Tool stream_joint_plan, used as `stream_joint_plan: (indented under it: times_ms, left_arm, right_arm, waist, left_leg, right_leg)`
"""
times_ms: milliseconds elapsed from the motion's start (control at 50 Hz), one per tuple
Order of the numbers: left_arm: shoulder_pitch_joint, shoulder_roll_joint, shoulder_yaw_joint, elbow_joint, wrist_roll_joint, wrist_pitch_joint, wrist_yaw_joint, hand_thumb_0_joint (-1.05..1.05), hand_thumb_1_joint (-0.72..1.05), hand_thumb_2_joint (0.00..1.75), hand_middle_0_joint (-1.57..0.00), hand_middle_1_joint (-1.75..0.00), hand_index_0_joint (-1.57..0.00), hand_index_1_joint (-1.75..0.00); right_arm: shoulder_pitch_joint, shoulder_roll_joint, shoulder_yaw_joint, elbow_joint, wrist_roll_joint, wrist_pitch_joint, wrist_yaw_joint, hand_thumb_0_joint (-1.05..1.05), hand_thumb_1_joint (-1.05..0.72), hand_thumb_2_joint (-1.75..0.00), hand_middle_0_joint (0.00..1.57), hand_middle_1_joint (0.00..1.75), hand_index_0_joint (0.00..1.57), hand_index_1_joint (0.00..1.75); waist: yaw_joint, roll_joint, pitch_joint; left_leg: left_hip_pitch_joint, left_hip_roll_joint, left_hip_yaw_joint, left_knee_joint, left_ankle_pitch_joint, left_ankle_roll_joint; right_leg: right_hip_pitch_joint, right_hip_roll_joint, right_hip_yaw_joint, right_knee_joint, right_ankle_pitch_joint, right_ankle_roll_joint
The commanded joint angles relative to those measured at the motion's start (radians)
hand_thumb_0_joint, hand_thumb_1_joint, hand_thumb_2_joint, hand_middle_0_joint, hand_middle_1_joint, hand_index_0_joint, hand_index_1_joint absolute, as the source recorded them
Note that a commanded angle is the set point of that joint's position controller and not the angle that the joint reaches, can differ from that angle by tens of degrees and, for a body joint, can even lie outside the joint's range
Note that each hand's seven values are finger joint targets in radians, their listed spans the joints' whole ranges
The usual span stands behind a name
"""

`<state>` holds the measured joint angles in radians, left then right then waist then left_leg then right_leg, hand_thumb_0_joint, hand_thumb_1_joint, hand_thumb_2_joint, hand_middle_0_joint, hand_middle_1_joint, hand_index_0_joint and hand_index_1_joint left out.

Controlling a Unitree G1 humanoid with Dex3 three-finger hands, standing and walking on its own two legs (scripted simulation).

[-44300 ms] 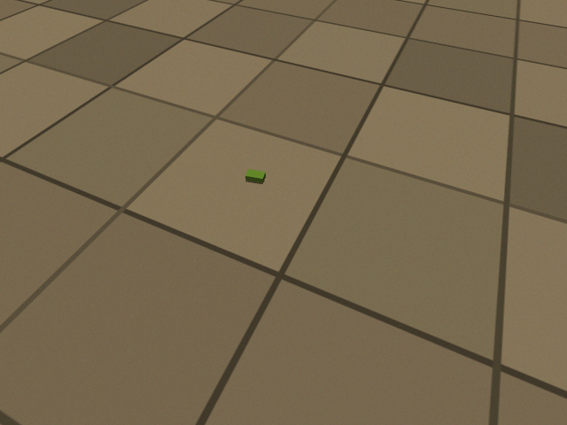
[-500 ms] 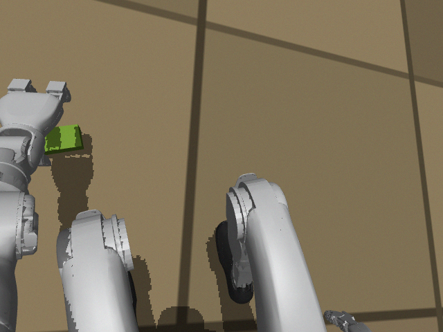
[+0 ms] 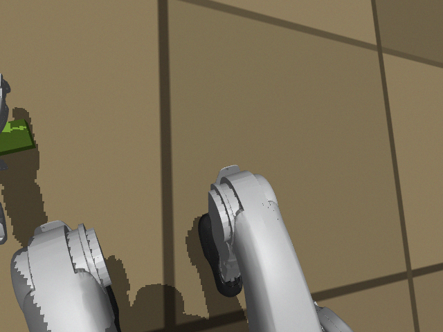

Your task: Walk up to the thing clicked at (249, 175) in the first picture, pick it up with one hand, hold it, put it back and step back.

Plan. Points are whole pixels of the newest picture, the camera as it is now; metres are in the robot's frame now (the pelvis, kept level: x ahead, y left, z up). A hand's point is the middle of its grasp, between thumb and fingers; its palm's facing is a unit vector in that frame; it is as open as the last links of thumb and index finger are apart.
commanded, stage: rest palm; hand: left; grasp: from above
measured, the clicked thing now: (1, 139) +0.48 +0.25 -0.28
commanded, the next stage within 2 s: close in 0.98 s
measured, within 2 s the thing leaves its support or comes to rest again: neither
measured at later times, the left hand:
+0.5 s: hand out of the picture +0.46 +0.25 -0.23, palm faces -0.43 -0.05 -0.90, open 14.0 cm
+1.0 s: hand out of the picture +0.47 +0.25 -0.25, palm faces -0.46 -0.08 -0.88, open 14.1 cm
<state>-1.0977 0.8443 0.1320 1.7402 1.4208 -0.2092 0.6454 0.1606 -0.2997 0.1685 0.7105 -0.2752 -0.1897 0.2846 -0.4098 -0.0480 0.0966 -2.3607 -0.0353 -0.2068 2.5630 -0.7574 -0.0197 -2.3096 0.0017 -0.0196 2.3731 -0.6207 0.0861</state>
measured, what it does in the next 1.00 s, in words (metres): stands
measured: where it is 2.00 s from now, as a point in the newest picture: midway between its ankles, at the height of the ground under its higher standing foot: (170, 300)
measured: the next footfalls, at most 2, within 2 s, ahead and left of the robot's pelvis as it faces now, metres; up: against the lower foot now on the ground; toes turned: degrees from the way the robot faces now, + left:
none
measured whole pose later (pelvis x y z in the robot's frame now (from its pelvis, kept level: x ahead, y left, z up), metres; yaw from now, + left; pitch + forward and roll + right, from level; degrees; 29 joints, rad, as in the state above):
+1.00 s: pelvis -0.01 +0.00 +0.00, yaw -2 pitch +28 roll -15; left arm -1.11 0.93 0.06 1.78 1.36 -0.23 0.64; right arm 0.13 -0.36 0.26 0.68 -0.29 -0.26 0.34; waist -0.43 -0.10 0.18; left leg -2.33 -0.04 -0.26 2.59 -0.76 -0.01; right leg -2.25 0.01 -0.06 2.35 -0.61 0.10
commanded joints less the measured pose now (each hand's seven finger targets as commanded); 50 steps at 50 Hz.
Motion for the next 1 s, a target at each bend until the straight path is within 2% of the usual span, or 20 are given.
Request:
stream_joint_plan:
  times_ms: [0,60,100,180,220,260,280,340,440,520,540,580,600,700,760,780,800,860,900,980]
  left_arm:
    - [-0.221,0.205,0.027,-0.113,-0.043,0.007,0.015,0.0,-0.49,0.95,-0.06,-0.96,-0.07,-0.96]
    - [-0.232,0.212,0.039,-0.137,-0.064,-0.007,-0.005,0.0,-0.5,0.96,-0.07,-0.95,-0.07,-0.95]
    - [-0.232,0.215,0.033,-0.169,-0.072,-0.025,-0.014,0.0,-0.5,0.96,-0.08,-0.95,-0.08,-0.95]
    - [-0.275,0.187,-0.006,-0.172,-0.064,-0.063,-0.027,0.0,-0.49,0.96,-0.08,-0.96,-0.08,-0.96]
    - [-0.274,0.203,-0.007,-0.165,-0.05,-0.077,-0.015,0.0,-0.5,0.97,-0.08,-0.96,-0.08,-0.97]
    - [-0.277,0.177,-0.032,-0.14,-0.039,-0.087,-0.007,0.0,-0.48,0.95,-0.08,-0.97,-0.08,-0.96]
    - [-0.271,0.194,-0.036,-0.137,-0.03,-0.091,0.004,0.0,-0.48,0.97,-0.09,-0.96,-0.08,-0.97]
    - [-0.279,0.187,-0.054,-0.107,-0.01,-0.09,0.029,0.0,-0.49,0.98,-0.07,-0.97,-0.07,-0.97]
    - [-0.268,0.161,-0.089,-0.054,0.009,-0.054,0.074,0.0,-0.5,0.97,-0.07,-0.97,-0.06,-0.97]
    - [-0.283,0.165,-0.083,-0.038,-0.005,-0.012,0.094,0.0,-0.5,0.96,-0.07,-0.96,-0.06,-0.96]
    - [-0.278,0.189,-0.064,-0.032,-0.01,-0.004,0.101,0.0,-0.5,0.97,-0.07,-0.96,-0.07,-0.97]
    - [-0.297,0.188,-0.06,-0.029,-0.02,0.011,0.102,0.0,-0.49,0.95,-0.06,-0.97,-0.06,-0.96]
    - [-0.291,0.187,-0.068,-0.026,-0.028,0.021,0.101,0.0,-0.5,0.96,-0.06,-0.96,-0.06,-0.96]
    - [-0.303,0.235,-0.034,-0.023,-0.052,0.026,0.077,0.0,-0.5,0.95,-0.07,-0.97,-0.06,-0.97]
    - [-0.301,0.23,-0.046,-0.033,-0.06,0.013,0.053,0.0,-0.5,0.95,-0.07,-0.97,-0.07,-0.97]
    - [-0.312,0.258,-0.034,-0.06,-0.066,0.005,0.054,0.0,-0.51,0.97,-0.07,-0.97,-0.07,-0.97]
    - [-0.302,0.242,-0.043,-0.04,-0.064,0.001,0.044,0.0,-0.51,0.96,-0.07,-0.96,-0.07,-0.97]
    - [-0.305,0.253,-0.039,-0.078,-0.071,-0.018,0.038,0.0,-0.51,0.96,-0.07,-0.98,-0.06,-0.98]
    - [-0.276,0.214,-0.073,-0.054,-0.075,-0.026,0.031,0.0,-0.51,0.95,-0.07,-0.98,-0.06,-0.98]
    - [-0.277,0.241,-0.079,-0.055,-0.068,-0.039,0.03,0.0,-0.51,0.97,-0.08,-0.96,-0.07,-0.97]
  right_arm:
    - [0.226,-0.326,-0.091,0.006,0.007,-0.004,0.012,0.0,-0.9,-0.9,0.2,0.3,0.2,0.3]
    - [0.249,-0.335,-0.088,0.003,0.009,-0.004,0.016,0.0,-0.91,-0.9,0.2,0.3,0.2,0.3]
    - [0.248,-0.331,-0.09,0.009,0.01,0.002,0.017,0.0,-0.91,-0.91,0.2,0.3,0.2,0.3]
    - [0.233,-0.334,-0.076,0.005,0.008,0.0,0.015,0.0,-0.91,-0.91,0.2,0.3,0.2,0.3]
    - [0.235,-0.335,-0.076,0.013,0.006,0.002,0.011,0.0,-0.91,-0.91,0.2,0.3,0.2,0.3]
    - [0.217,-0.335,-0.067,0.012,0.0,-0.002,0.013,0.0,-0.91,-0.91,0.2,0.3,0.2,0.3]
    - [0.206,-0.333,-0.065,0.021,-0.002,-0.002,0.013,0.0,-0.91,-0.91,0.2,0.3,0.2,0.3]
    - [0.181,-0.341,-0.058,0.015,-0.005,-0.01,0.016,0.0,-0.91,-0.91,0.2,0.3,0.2,0.3]
    - [0.141,-0.36,-0.057,0.007,-0.012,-0.03,0.024,0.0,-0.91,-0.91,0.2,0.3,0.2,0.3]
    - [0.132,-0.377,-0.054,-0.008,-0.012,-0.052,0.038,0.0,-0.91,-0.91,0.2,0.3,0.2,0.3]
    - [0.138,-0.379,-0.051,-0.003,-0.012,-0.051,0.04,0.0,-0.91,-0.91,0.2,0.3,0.2,0.3]
    - [0.13,-0.384,-0.046,-0.013,-0.011,-0.062,0.045,0.0,-0.91,-0.91,0.2,0.3,0.2,0.3]
    - [0.121,-0.384,-0.043,-0.013,-0.009,-0.066,0.046,0.0,-0.91,-0.91,0.2,0.3,0.2,0.3]
    - [0.134,-0.392,-0.032,-0.023,-0.001,-0.074,0.049,0.0,-0.91,-0.91,0.2,0.3,0.2,0.3]
    - [0.134,-0.392,-0.019,-0.034,-0.002,-0.082,0.051,0.0,-0.91,-0.91,0.2,0.3,0.2,0.3]
    - [0.146,-0.393,-0.02,-0.021,-0.004,-0.076,0.046,0.0,-0.91,-0.91,0.2,0.3,0.2,0.3]
    - [0.147,-0.39,-0.018,-0.029,0.001,-0.076,0.046,0.0,-0.91,-0.91,0.2,0.3,0.2,0.3]
    - [0.163,-0.389,-0.013,-0.017,-0.001,-0.073,0.045,0.0,-0.91,-0.91,0.2,0.3,0.2,0.3]
    - [0.159,-0.389,-0.006,-0.023,-0.009,-0.075,0.048,0.0,-0.91,-0.91,0.2,0.3,0.2,0.3]
    - [0.167,-0.385,0.006,-0.022,-0.004,-0.066,0.042,0.0,-0.91,-0.91,0.2,0.3,0.2,0.3]
  waist:
    - [-0.026,0.434,-0.694]
    - [-0.039,0.427,-0.694]
    - [-0.031,0.423,-0.713]
    - [-0.061,0.415,-0.662]
    - [-0.056,0.424,-0.663]
    - [-0.065,0.424,-0.622]
    - [-0.054,0.439,-0.622]
    - [-0.066,0.446,-0.58]
    - [-0.073,0.435,-0.531]
    - [-0.082,0.431,-0.535]
    - [-0.078,0.435,-0.561]
    - [-0.09,0.437,-0.544]
    - [-0.089,0.428,-0.535]
    - [-0.092,0.444,-0.556]
    - [-0.098,0.441,-0.546]
    - [-0.095,0.458,-0.577]
    - [-0.102,0.445,-0.564]
    - [-0.094,0.487,-0.624]
    - [-0.103,0.454,-0.585]
    - [-0.102,0.453,-0.555]
  left_leg:
    - [0.501,0.011,0.132,-0.273,0.339,0.029]
    - [0.502,0.011,0.123,-0.262,0.351,0.029]
    - [0.497,0.013,0.118,-0.272,0.323,0.031]
    - [0.501,0.014,0.113,-0.255,0.268,0.029]
    - [0.512,0.014,0.11,-0.263,0.256,0.026]
    - [0.514,0.015,0.107,-0.259,0.248,0.02]
    - [0.512,0.016,0.103,-0.276,0.234,0.02]
    - [0.508,0.018,0.099,-0.278,0.219,0.016]
    - [0.497,0.02,0.087,-0.297,0.206,0.013]
    - [0.501,0.027,0.072,-0.3,0.219,0.009]
    - [0.506,0.031,0.067,-0.308,0.235,0.01]
    - [0.487,0.031,0.057,-0.307,0.216,0.01]
    - [0.477,0.029,0.061,-0.302,0.196,0.013]
    - [0.488,0.03,0.06,-0.301,0.195,0.017]
    - [0.491,0.027,0.064,-0.284,0.195,0.019]
    - [0.499,0.029,0.061,-0.299,0.204,0.019]
    - [0.494,0.028,0.064,-0.286,0.204,0.02]
    - [0.551,0.031,0.054,-0.286,0.272,0.011]
    - [0.521,0.031,0.056,-0.27,0.272,0.014]
    - [0.507,0.027,0.069,-0.266,0.276,0.017]
  right_leg:
    - [0.44,0.031,-0.199,-0.158,0.316,-0.093]
    - [0.442,0.025,-0.206,-0.162,0.311,-0.094]
    - [0.472,0.031,-0.207,-0.167,0.291,-0.093]
    - [0.418,0.031,-0.219,-0.175,0.242,-0.09]
    - [0.421,0.032,-0.221,-0.174,0.233,-0.09]
    - [0.385,0.031,-0.229,-0.166,0.221,-0.089]
    - [0.386,0.036,-0.23,-0.167,0.211,-0.089]
    - [0.354,0.035,-0.232,-0.163,0.203,-0.087]
    - [0.332,0.037,-0.231,-0.169,0.197,-0.089]
    - [0.337,0.034,-0.224,-0.165,0.215,-0.087]
    - [0.353,0.039,-0.225,-0.169,0.226,-0.089]
    - [0.344,0.029,-0.225,-0.166,0.213,-0.086]
    - [0.359,0.031,-0.221,-0.172,0.203,-0.087]
    - [0.388,0.035,-0.222,-0.176,0.204,-0.087]
    - [0.391,0.028,-0.226,-0.164,0.202,-0.084]
    - [0.419,0.038,-0.226,-0.179,0.208,-0.087]
    - [0.42,0.035,-0.227,-0.175,0.218,-0.085]
    - [0.437,0.038,-0.233,-0.16,0.267,-0.088]
    - [0.437,0.04,-0.242,-0.164,0.27,-0.085]
    - [0.447,0.039,-0.239,-0.173,0.274,-0.087]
